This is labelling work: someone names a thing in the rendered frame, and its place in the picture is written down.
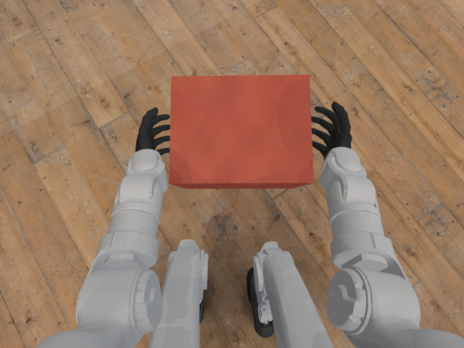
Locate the robot left hand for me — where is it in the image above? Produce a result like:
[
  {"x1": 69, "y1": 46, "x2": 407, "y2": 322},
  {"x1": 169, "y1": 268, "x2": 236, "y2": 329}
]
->
[{"x1": 136, "y1": 107, "x2": 170, "y2": 155}]

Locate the left robot thigh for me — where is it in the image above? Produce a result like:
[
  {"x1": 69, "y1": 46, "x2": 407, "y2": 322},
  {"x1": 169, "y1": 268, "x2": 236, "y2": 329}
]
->
[{"x1": 147, "y1": 247, "x2": 208, "y2": 348}]

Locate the right robot foot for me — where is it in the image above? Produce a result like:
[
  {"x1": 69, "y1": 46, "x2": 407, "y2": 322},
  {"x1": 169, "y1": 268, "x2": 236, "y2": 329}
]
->
[{"x1": 246, "y1": 267, "x2": 274, "y2": 338}]

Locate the carton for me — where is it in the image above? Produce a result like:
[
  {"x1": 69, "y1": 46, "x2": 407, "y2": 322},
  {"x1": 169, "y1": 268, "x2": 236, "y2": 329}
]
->
[{"x1": 169, "y1": 75, "x2": 314, "y2": 189}]

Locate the robot left forearm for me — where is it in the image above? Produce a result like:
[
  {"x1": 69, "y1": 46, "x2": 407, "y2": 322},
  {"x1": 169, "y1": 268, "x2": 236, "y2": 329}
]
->
[{"x1": 76, "y1": 149, "x2": 168, "y2": 325}]

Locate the robot right forearm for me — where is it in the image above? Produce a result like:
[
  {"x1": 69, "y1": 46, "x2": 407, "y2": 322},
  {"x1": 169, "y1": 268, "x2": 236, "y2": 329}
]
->
[{"x1": 319, "y1": 147, "x2": 421, "y2": 319}]

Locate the robot right upper arm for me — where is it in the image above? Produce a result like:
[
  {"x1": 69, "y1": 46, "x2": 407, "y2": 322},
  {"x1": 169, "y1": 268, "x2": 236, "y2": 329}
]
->
[{"x1": 326, "y1": 266, "x2": 464, "y2": 348}]

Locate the robot left upper arm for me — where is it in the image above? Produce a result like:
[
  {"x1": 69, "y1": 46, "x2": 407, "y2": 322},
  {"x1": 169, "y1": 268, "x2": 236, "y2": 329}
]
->
[{"x1": 34, "y1": 267, "x2": 163, "y2": 348}]

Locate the robot right hand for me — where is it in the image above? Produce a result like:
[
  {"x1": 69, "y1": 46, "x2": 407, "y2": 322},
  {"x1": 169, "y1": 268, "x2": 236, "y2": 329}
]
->
[{"x1": 311, "y1": 101, "x2": 352, "y2": 160}]

